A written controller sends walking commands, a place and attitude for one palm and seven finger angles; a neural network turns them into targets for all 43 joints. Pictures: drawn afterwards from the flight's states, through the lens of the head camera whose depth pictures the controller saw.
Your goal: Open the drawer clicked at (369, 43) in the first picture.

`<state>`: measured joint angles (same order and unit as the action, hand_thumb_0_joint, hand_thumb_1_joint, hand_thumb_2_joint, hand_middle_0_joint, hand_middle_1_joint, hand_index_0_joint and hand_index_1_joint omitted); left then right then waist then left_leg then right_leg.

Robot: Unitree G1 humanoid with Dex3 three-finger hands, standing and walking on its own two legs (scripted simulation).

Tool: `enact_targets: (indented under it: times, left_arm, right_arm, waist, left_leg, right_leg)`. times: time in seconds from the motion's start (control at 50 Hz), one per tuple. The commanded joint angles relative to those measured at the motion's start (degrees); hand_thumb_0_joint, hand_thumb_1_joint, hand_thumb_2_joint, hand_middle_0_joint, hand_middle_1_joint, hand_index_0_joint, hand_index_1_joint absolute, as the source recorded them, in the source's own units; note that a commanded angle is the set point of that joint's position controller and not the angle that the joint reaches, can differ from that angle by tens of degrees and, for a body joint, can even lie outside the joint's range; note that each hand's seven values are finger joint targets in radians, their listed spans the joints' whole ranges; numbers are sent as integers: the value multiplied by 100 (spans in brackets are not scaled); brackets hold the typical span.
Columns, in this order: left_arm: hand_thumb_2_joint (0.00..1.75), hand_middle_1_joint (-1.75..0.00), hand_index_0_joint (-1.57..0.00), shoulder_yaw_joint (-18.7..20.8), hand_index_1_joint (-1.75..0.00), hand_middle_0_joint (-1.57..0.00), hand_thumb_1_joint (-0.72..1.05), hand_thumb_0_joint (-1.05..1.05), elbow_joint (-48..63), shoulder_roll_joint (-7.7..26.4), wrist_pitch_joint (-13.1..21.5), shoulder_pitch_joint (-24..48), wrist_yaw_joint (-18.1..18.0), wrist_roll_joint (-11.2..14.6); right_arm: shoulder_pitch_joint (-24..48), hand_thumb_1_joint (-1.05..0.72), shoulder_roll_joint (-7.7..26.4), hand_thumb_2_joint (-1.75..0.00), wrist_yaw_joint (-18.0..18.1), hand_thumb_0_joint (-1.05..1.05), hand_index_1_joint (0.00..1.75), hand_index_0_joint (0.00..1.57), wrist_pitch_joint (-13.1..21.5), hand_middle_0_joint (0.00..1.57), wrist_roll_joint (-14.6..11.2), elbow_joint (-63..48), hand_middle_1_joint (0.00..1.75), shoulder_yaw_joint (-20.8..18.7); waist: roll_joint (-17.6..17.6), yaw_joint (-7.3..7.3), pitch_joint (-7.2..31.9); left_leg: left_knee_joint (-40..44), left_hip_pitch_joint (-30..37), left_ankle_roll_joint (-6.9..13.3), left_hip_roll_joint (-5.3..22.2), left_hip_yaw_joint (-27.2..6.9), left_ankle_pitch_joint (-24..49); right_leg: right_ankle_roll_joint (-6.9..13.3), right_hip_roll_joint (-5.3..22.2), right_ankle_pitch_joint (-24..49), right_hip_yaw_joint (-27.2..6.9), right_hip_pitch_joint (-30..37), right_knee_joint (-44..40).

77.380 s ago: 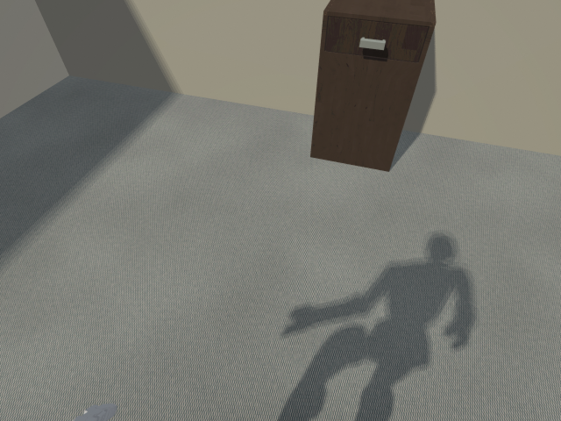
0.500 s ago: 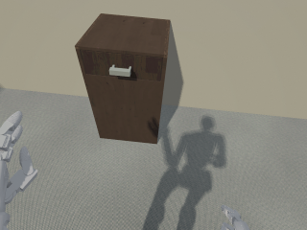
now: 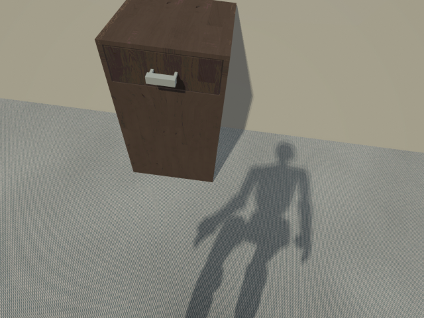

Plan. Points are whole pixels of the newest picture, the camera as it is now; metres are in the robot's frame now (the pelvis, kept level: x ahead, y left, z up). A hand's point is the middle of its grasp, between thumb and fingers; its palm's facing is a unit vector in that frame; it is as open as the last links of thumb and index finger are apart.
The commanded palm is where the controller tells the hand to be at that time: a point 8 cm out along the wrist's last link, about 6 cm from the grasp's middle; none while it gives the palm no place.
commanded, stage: let the arm hang, fingers relaxed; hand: left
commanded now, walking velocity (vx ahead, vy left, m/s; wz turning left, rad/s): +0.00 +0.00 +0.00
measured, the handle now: (162, 76) +0.87 +0.21 -0.08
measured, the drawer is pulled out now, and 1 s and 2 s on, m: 0.00 0.00 0.00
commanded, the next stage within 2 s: look to check the result in 0.60 s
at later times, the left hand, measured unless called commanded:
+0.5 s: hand out of the picture +0.02 +0.20 -0.16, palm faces -0.01 -0.97 -0.24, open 7.4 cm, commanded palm none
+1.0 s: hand out of the picture +0.05 +0.21 -0.16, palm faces -0.02 -0.96 -0.28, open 7.4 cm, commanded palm none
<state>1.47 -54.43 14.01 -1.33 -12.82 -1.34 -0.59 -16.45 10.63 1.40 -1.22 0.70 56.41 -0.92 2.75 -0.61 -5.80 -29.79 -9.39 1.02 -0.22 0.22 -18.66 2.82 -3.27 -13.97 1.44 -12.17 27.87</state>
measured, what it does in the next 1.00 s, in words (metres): stands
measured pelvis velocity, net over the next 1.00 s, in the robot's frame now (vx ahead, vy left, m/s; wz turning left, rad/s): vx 0.00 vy -0.01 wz -0.01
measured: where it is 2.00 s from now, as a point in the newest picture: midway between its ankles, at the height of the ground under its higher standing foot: outside the picture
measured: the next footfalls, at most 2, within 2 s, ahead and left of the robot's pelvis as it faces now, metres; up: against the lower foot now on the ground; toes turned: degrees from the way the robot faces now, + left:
right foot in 1.98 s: +0.32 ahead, -0.10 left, +0.00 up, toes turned -9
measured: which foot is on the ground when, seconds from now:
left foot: down 0.00-1.00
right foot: down 0.00-1.00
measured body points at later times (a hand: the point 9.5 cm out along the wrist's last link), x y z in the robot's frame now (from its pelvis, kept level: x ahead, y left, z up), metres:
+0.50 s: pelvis -0.01 +0.00 +0.01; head -0.01 +0.00 +0.46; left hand +0.02 +0.25 -0.14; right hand +0.00 -0.25 -0.15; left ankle -0.03 +0.11 -0.74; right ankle +0.01 -0.09 -0.74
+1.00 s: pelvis +0.00 -0.01 +0.01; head +0.01 -0.02 +0.46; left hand +0.05 +0.26 -0.14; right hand +0.01 -0.26 -0.15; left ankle -0.03 +0.11 -0.74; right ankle +0.01 -0.09 -0.74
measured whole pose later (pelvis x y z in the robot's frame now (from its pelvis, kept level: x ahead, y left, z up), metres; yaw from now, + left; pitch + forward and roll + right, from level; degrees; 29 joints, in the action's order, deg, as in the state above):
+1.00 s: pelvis +0.00 -0.01 +0.01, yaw -1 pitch -2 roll +0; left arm 0.9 -64.5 13.9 0.6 -9.5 -1.2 -0.6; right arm -13.0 12.6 1.1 -0.2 0.8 63.5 -0.6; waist -0.7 -0.8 -4.2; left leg -20.2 -5.0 0.5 -0.4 1.1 -13.2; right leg 3.3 -3.2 -9.8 0.3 -9.2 20.9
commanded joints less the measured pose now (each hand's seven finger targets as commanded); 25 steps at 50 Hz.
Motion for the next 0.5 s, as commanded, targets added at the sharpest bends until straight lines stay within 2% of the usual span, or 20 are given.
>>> enact_targets:
  times: [0.0,0.06,0.16,0.22,0.38,0.48]
  left_arm:
    - [90,-30,-20,89,-30,-20,90,0,23,561,168,6,-3,2]
    - [90,-30,-20,57,-30,-20,90,0,-201,583,174,79,7,8]
    - [90,-30,-20,45,-30,-20,90,0,-429,645,217,85,-6,1]
    - [90,-30,-20,51,-30,-20,90,0,-508,673,246,80,-21,1]
    - [90,-30,-20,57,-30,-20,90,0,-659,693,258,47,-31,-4]
    - [90,-30,-20,68,-30,-20,90,0,-707,715,262,61,-28,1]
  right_arm:
    - [40,-90,789,-90,67,0,30,20,162,20,7,-131,30,-126]
    - [-39,-90,837,-90,53,0,30,20,147,20,20,35,30,-116]
    - [-36,-90,873,-90,31,0,30,20,165,20,17,236,30,-105]
    - [-12,-90,875,-90,30,0,30,20,177,20,16,324,30,-105]
    - [64,-90,872,-90,29,0,30,20,188,20,20,471,30,-80]
    - [59,-90,875,-90,36,0,30,20,192,20,26,528,30,-69]
  waist:
    - [-680,67,362]
    - [-379,23,250]
    - [-58,6,195]
    - [-69,-17,310]
    - [-158,8,171]
    - [-364,10,178]
  left_leg:
    - [968,-229,169,717,-609,1317]
    - [1164,-211,159,637,-587,685]
    - [1251,-23,162,596,-528,753]
    - [1248,116,156,585,-484,865]
    - [1356,81,133,570,-466,801]
    - [1365,68,115,569,-445,793]
  right_leg:
    - [2,703,1040,-664,523,-615]
    - [-1,743,611,-780,427,-890]
    - [-15,779,551,-841,300,-1031]
    - [-7,810,624,-861,284,-1049]
    - [-9,816,527,-908,234,-1102]
    - [9,826,511,-929,268,-1125]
